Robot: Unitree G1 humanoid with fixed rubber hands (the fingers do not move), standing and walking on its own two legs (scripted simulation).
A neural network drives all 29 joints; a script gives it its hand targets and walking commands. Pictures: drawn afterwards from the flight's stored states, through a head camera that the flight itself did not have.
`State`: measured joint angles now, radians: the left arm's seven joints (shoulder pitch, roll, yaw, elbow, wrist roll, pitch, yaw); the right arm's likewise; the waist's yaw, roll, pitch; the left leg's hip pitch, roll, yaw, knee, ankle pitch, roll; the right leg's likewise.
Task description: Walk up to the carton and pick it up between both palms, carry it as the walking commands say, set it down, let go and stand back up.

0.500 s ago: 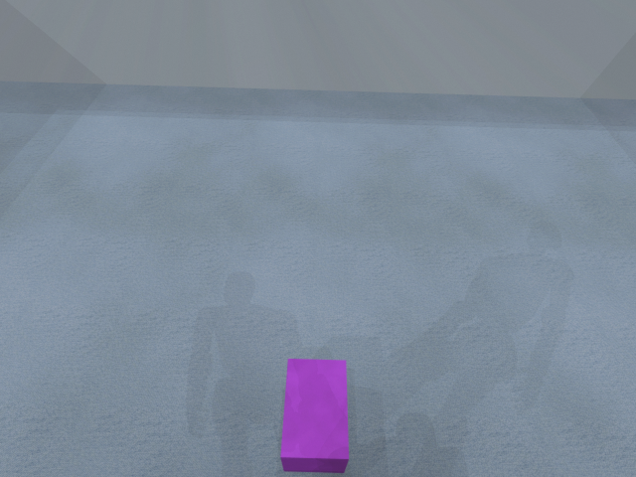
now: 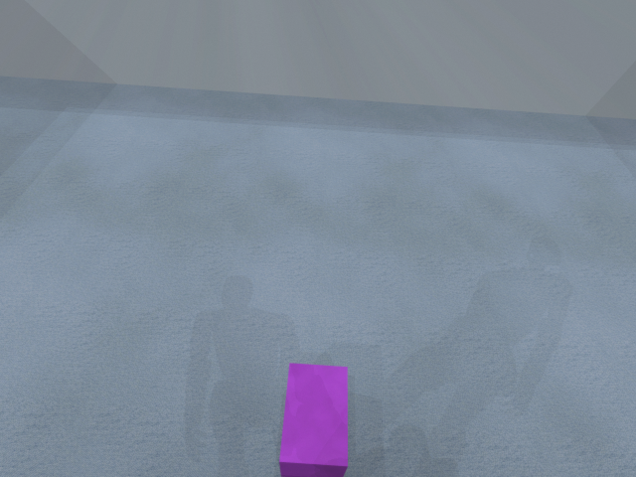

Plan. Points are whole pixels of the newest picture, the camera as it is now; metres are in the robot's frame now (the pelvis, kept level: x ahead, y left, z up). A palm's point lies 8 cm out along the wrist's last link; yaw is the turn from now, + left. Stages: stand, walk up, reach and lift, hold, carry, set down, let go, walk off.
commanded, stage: reach and lift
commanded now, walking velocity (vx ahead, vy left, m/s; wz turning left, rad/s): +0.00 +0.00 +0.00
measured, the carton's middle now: (314, 420) +0.40 +0.00 -0.69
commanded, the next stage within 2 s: none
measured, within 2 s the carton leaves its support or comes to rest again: neither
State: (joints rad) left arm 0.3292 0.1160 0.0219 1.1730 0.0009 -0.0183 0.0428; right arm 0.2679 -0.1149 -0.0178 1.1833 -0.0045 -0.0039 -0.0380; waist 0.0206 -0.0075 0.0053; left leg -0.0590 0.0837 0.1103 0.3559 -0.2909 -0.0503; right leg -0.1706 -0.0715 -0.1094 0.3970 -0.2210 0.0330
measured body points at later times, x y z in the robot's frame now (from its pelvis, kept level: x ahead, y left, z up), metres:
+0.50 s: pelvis -0.07 +0.00 -0.05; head +0.06 +0.01 +0.38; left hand +0.11 +0.20 -0.19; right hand +0.12 -0.20 -0.19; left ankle -0.07 +0.14 -0.74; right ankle -0.01 -0.15 -0.74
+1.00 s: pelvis -0.13 -0.02 -0.10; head +0.08 -0.02 +0.29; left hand +0.25 +0.18 -0.22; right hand +0.26 -0.19 -0.22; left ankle -0.07 +0.14 -0.74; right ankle -0.01 -0.15 -0.74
